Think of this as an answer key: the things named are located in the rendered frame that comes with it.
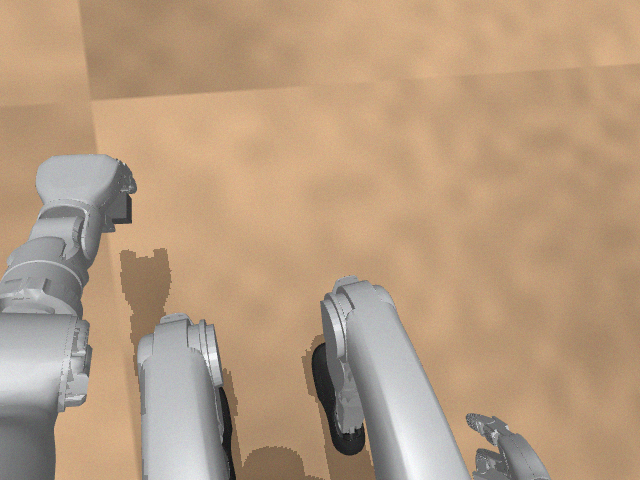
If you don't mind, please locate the left robot foot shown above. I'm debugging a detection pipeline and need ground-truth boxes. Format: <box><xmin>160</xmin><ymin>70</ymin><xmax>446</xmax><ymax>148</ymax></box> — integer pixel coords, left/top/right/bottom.
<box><xmin>219</xmin><ymin>387</ymin><xmax>236</xmax><ymax>480</ymax></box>

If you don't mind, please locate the right robot hand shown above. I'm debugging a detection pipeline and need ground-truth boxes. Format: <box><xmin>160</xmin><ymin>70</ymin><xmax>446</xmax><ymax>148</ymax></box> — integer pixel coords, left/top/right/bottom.
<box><xmin>466</xmin><ymin>413</ymin><xmax>551</xmax><ymax>480</ymax></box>

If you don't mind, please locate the small box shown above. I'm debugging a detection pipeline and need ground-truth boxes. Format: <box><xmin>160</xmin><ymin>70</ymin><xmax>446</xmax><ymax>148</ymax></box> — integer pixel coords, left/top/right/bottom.
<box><xmin>105</xmin><ymin>192</ymin><xmax>132</xmax><ymax>224</ymax></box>

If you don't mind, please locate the left robot hand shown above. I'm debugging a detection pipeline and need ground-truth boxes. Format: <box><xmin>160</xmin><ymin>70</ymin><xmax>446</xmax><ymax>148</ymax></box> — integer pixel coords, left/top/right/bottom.
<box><xmin>36</xmin><ymin>154</ymin><xmax>137</xmax><ymax>233</ymax></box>

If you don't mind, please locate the right robot foot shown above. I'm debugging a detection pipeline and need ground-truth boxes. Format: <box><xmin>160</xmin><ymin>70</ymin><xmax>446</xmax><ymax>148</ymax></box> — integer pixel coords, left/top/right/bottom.
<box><xmin>312</xmin><ymin>343</ymin><xmax>365</xmax><ymax>456</ymax></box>

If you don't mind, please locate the left robot arm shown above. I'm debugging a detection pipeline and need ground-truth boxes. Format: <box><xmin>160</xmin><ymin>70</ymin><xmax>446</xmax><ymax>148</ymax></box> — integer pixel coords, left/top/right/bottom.
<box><xmin>0</xmin><ymin>199</ymin><xmax>103</xmax><ymax>480</ymax></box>

